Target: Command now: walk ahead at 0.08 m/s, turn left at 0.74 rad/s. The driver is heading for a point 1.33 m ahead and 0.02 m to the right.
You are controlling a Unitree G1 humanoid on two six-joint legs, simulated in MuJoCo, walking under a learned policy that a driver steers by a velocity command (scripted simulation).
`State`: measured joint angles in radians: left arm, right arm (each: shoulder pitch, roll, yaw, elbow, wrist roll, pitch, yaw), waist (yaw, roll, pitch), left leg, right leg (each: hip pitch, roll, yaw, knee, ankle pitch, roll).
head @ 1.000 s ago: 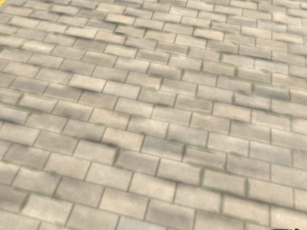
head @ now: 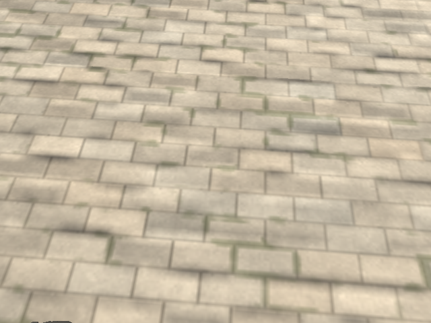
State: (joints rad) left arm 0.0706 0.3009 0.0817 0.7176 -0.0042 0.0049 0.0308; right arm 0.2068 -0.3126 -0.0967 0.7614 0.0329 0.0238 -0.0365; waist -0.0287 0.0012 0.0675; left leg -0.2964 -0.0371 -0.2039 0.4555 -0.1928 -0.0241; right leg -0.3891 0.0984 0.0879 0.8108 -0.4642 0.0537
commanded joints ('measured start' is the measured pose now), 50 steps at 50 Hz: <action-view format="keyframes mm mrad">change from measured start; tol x32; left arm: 1 43 47 14 -64 -20 -28 -21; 22 431 128 13 84 23 -96 -36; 45 -82 12 -53 -95 20 -12 -133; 50 533 172 25 102 26 -18 -70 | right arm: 1 -91 -171 -50 -112 7 15 -15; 50 89 -179 13 32 -77 -82 2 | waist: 1 39 177 -229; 6 70 -224 -84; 24 113 -162 65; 28 -182 181 -356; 43 38 44 131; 50 349 52 -208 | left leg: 1 127 164 -269 -96 149 186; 4 -291 38 -179 46 -489 88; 7 -603 30 -54 588 -209 66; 18 -542 56 141 490 108 -6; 27 450 46 212 40 -72 72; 29 655 482 -554 -260 -799 122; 44 270 222 504 -351 690 8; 48 373 315 490 73 1479 10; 50 164 232 461 667 964 68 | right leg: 1 91 3 -1 -220 89 7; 4 532 -134 52 -446 119 -61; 6 395 -501 720 -685 -443 -257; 22 298 -324 172 -762 49 -232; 27 50 -230 50 -199 629 -209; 30 -441 -107 32 503 84 -186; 42 -446 -196 -169 228 473 -167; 50 501 -14 -141 -205 307 -343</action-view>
